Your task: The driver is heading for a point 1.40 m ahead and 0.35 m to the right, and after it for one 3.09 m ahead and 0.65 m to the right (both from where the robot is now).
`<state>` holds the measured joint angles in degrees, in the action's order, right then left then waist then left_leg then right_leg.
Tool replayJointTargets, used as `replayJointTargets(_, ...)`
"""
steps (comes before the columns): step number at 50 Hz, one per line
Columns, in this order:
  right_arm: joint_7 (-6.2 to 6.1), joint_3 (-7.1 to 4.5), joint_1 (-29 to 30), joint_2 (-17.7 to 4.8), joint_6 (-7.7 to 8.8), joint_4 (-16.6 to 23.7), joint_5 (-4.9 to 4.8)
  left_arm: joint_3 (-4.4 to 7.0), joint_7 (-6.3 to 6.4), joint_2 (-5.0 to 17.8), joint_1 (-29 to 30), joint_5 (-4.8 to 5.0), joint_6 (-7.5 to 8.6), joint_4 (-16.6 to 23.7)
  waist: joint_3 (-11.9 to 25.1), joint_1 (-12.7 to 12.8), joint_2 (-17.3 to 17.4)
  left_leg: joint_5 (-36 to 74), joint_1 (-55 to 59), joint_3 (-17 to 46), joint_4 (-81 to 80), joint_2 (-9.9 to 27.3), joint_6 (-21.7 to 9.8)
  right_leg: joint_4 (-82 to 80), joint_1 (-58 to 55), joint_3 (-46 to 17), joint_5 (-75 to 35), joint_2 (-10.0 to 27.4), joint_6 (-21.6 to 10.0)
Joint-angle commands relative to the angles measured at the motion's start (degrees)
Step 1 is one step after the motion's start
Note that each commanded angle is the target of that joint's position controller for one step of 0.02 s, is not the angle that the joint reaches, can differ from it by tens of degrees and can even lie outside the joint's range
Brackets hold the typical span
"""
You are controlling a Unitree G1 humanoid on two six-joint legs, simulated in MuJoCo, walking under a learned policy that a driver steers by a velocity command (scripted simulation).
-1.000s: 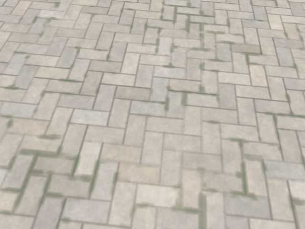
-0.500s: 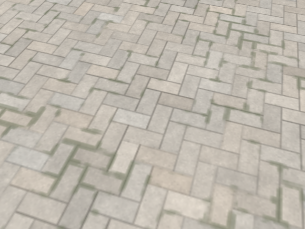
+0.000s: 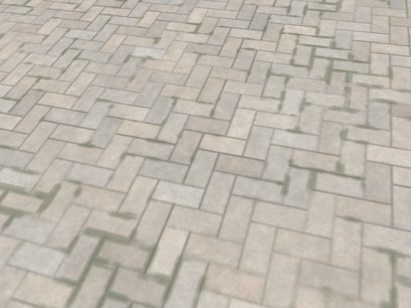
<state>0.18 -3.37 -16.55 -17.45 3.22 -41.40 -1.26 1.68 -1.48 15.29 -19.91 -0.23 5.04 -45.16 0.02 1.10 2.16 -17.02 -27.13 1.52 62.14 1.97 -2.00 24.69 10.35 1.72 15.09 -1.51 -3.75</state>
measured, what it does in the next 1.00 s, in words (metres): walks ahead: left foot, then right foot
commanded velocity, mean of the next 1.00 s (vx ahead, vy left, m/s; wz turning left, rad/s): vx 0.48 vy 0.00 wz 0.00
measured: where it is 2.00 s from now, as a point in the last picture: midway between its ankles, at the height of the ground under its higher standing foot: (235, 175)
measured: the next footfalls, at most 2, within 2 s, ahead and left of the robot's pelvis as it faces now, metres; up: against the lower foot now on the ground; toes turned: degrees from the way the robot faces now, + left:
left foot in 0.36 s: +0.38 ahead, +0.12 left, +0.00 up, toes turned +1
right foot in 0.88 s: +0.67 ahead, -0.12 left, +0.00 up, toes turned -2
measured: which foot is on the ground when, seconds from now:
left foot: up 0.00-0.34, down 0.36-0.90, up 0.92-1.00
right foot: down 0.00-0.38, up 0.40-0.86, down 0.88-1.00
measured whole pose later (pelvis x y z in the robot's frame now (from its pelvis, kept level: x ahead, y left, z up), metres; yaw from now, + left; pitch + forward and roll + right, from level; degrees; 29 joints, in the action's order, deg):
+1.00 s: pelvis +0.57 -0.03 -0.01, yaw +0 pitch +1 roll +1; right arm 0.7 -2.3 -17.8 -17.6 4.3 -48.7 -1.3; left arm 1.9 -1.8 15.7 -10.5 -0.1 4.6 -41.5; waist -2.4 -0.7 1.3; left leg -22.5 -21.3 2.0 65.4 1.5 -1.9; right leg 28.9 21.3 2.5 9.0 -1.0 -3.1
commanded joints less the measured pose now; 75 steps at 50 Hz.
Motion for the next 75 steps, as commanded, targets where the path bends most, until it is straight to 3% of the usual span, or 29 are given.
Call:
replayJointTargets(1,0.48,-1.10,3.9,-3.5,1.26,4.5,0.66,1.74,0.55,8.2,-0.3,0.05,0.88,3.4,-3.7,0.6,-7.2,8.4,-16.5,1.5,-1.2,4.1,0.8,-17.0,-8.8,-17.1,-2.8,13.5,-7.3)
replayJointTargets(8,1.68,0.56,16.8,0.0,2.12,8.4,0.44,1.73,1.78,9.1,-5.0,0.64,-0.29,0.5,-5.7,4.0,-6.0,22.5,-12.5,-2.4,-24.2,1.9,3.3,-18.5,-7.7,-6.8,-17.9,11.1,-6.4)
replayJointTargets(14,3.65,0.43,22.4,-1.4,3.13,10.6,-0.06,2.40,2.09,10.3,-7.5,1.34,-1.51,-2.0,-6.7,3.0,-6.4,18.8,-10.3,-2.3,-33.3,-0.4,-0.5,-13.8,-16.3,-6.8,-28.4,15.6,-6.1)
replayJointTargets(17,2.74,-1.86,9.5,-6.2,2.75,7.3,0.21,2.94,2.55,12.0,-5.6,0.81,-2.58,-1.8,3.9,-5.0,-8.9,14.7,8.7,-5.8,-34.4,-5.1,-4.7,3.5,-18.0,-4.5,-56.4,13.8,-3.9)
replayJointTargets(18,1.87,-2.78,-0.5,-8.5,2.42,4.8,0.43,2.47,2.76,11.3,-4.9,0.33,-2.70,-0.9,10.9,-9.6,-8.3,16.7,26.4,-1.8,-32.6,-1.0,-7.3,16.4,-8.2,-3.8,-50.7,12.0,-2.3)
replayJointTargets(19,1.27,-4.00,-8.3,-14.3,2.15,3.5,2.03,0.49,2.33,4.4,-10.6,-0.63,-1.92,1.1,21.5,-7.7,4.6,12.5,51.3,22.3,-30.9,15.3,-15.3,39.5,14.3,-2.3,-18.7,3.5,1.2)
replayJointTargets(20,1.55,-3.08,-9.4,-10.4,2.17,2.4,1.16,-0.13,1.79,3.9,-12.5,0.56,-0.65,-0.3,28.2,-7.4,11.2,2.3,56.4,43.2,-41.2,21.5,-20.0,51.5,24.9,-9.4,16.9,-2.8,2.2)
replayJointTargets(21,1.26,-2.08,-5.0,-7.2,1.91,2.5,0.51,1.61,1.35,9.8,-5.4,2.48,0.33,1.5,16.7,-7.8,6.9,-3.0,47.8,36.1,-44.3,18.9,-16.5,54.5,31.0,-10.6,14.8,1.2,1.7)
replayJointTargets(23,1.23,-1.13,2.2,-4.6,1.85,2.5,0.89,1.50,1.35,9.0,2.4,2.39,1.05,3.8,3.3,-4.1,-1.1,4.4,28.7,21.5,-48.4,13.9,-13.1,48.0,29.7,-6.8,5.5,6.6,1.6)
replayJointTargets(26,1.64,-0.90,5.3,-3.3,3.01,1.9,1.54,1.42,1.55,6.3,-1.3,1.16,-0.64,2.4,1.1,0.5,1.5,12.5,17.1,13.4,-53.4,10.0,-13.1,42.4,22.1,-6.6,0.5,9.7,3.2)
replayJointTargets(30,1.15,-1.39,3.4,-5.6,3.77,-0.8,1.13,1.05,2.02,5.3,5.0,0.21,-1.33,4.9,-2.8,0.0,0.8,18.1,13.6,6.7,-56.3,8.7,-13.4,31.7,26.1,-5.4,-7.7,10.8,5.7)
replayJointTargets(38,0.31,-1.85,-4.6,-8.9,1.77,-5.1,-0.15,0.44,-0.19,4.6,20.0,1.17,0.34,9.6,-4.4,-5.7,0.2,16.9,23.9,3.7,-52.8,10.3,-9.8,7.3,24.8,-3.5,-20.2,7.0,3.7)
replayJointTargets(41,-0.12,-2.16,-4.9,-9.7,0.54,-6.2,-0.15,1.04,-0.93,6.2,19.2,1.02,0.55,10.2,-3.0,-3.9,1.3,23.3,30.0,4.9,-48.0,12.6,-8.1,4.8,22.7,-3.1,-12.8,5.7,1.3)
replayJointTargets(43,-0.32,-1.89,-3.2,-9.5,-0.22,-6.1,0.17,2.78,-0.58,9.2,8.5,0.82,0.60,7.3,3.7,2.2,1.1,38.4,28.9,1.9,-34.6,9.2,-5.9,2.5,7.3,0.1,-11.2,2.4,-1.4)
replayJointTargets(44,-0.48,-0.69,-3.7,-6.8,-0.21,-5.0,1.20,4.09,-0.02,12.7,-1.4,0.46,0.40,5.2,12.1,6.0,-2.1,31.3,20.4,-0.6,-19.8,6.1,-3.9,5.3,-9.3,-5.3,-13.8,8.0,-4.3)
replayJointTargets(45,0.03,1.32,-11.1,-0.4,0.94,-3.8,1.17,5.48,0.09,18.5,-6.1,-0.16,-0.02,4.2,20.0,3.7,-16.3,4.9,-4.1,-3.2,2.9,-3.8,0.8,1.8,-31.4,-31.9,-2.0,22.0,-13.6)
replayJointTargets(46,0.31,0.82,-9.2,-3.4,2.09,-4.9,0.59,4.14,-0.07,13.3,-7.5,0.41,-0.17,4.3,22.3,5.5,-15.9,-15.6,-11.5,5.1,10.1,-4.7,0.5,-6.3,-32.8,-44.1,4.3,23.6,-14.0)
replayJointTargets(47,0.70,-0.47,-4.0,-7.8,2.72,-3.3,-1.09,3.12,-0.02,10.7,-3.3,0.48,-0.14,4.6,13.4,5.0,-11.8,-12.6,-16.4,5.4,13.0,-1.4,-0.3,-7.3,-26.3,-36.3,6.4,22.2,-11.4)
replayJointTargets(49,0.39,-0.37,1.8,-6.9,2.82,-1.9,-0.11,2.36,-0.13,8.3,3.9,0.13,-0.15,5.5,3.5,2.0,-5.2,-3.6,-14.4,2.5,7.3,3.5,-0.3,-10.1,-10.9,-24.0,-3.8,17.8,-9.6)
replayJointTargets(52,0.17,-0.24,-1.5,-4.1,1.06,-3.3,0.51,2.08,-0.37,6.9,6.5,-0.11,0.94,5.2,2.2,-1.7,-7.4,2.1,-6.9,2.3,2.3,5.6,1.0,-14.7,-2.1,-16.1,-12.6,14.3,-9.7)
replayJointTargets(56,-0.22,0.06,4.6,-3.0,0.36,-1.4,1.23,2.69,0.35,8.6,4.1,0.17,1.24,2.8,-1.0,-1.0,-5.3,10.7,-11.6,1.9,-8.3,6.2,3.1,-17.6,-2.1,-10.5,-18.2,13.6,-10.2)
replayJointTargets(65,1.97,0.76,19.8,-2.1,2.19,3.4,0.44,3.36,1.55,10.6,-3.6,1.43,-0.87,-2.4,-5.0,3.6,-5.1,20.2,-9.8,0.4,-31.4,2.5,1.7,-15.2,-10.2,-7.9,-16.7,15.1,-7.7)
replayJointTargets(68,2.43,0.01,17.3,-4.2,2.96,3.1,0.56,3.96,2.11,11.8,-2.6,1.64,-1.76,-2.8,-3.4,0.9,-6.4,14.6,-4.4,0.5,-34.3,1.1,0.1,-10.3,-13.1,-10.5,-22.0,16.4,-6.4)
replayJointTargets(70,1.71,-2.04,4.9,-7.9,3.28,-0.5,0.77,3.50,2.20,10.8,-1.1,1.20,-2.18,-2.4,4.6,-5.6,-5.8,14.4,15.0,-1.6,-36.1,-0.7,-2.3,3.7,-8.9,-7.9,-32.1,11.9,-3.9)
replayJointTargets(71,1.02,-3.22,-5.2,-11.9,3.14,-2.1,1.66,2.09,2.19,7.3,-1.2,-0.01,-2.10,-0.9,14.0,-9.3,-0.5,14.7,32.6,7.9,-33.3,8.9,-5.7,20.6,2.0,-5.4,-19.4,7.9,-1.6)
replayJointTargets(72,0.98,-4.14,-7.9,-15.8,2.50,-3.3,1.91,0.23,1.90,0.3,-9.3,0.76,-1.03,0.1,21.2,-5.4,15.2,3.2,50.8,33.0,-38.8,21.9,-14.0,39.9,24.3,-3.4,15.3,-1.6,2.2)
replayJointTargets(73,0.99,-2.65,-7.3,-9.7,2.42,-2.7,1.36,1.60,1.86,6.6,-6.8,2.19,-0.36,-1.1,19.4,-7.7,10.4,-5.5,48.0,37.4,-43.8,21.2,-13.3,47.2,30.0,-10.2,18.6,0.8,2.2)
replayJointTargets(74,0.76,-1.80,-3.6,-7.0,2.52,-2.4,1.15,2.75,1.86,9.9,-1.7,3.21,-0.12,0.5,10.9,-7.4,7.3,-5.2,41.2,28.5,-45.0,19.6,-10.6,48.6,33.2,-9.7,13.6,3.3,1.8)
replayJointTargets(75,0.70,-1.36,0.3,-5.6,2.62,-2.2,1.29,2.81,2.15,9.5,0.9,2.86,-0.18,1.1,6.8,-5.7,4.0,-0.3,34.0,22.1,-46.4,17.6,-9.3,47.1,31.7,-8.3,8.6,6.0,2.0)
